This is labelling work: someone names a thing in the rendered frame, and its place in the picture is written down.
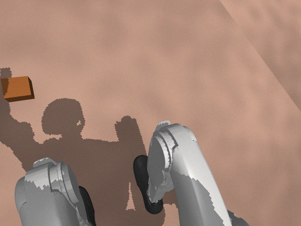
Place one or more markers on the right robot foot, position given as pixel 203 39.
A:
pixel 142 178

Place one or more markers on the small box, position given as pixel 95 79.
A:
pixel 17 88

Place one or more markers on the left robot foot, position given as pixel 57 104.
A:
pixel 88 206

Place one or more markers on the right robot hand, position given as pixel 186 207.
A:
pixel 237 221

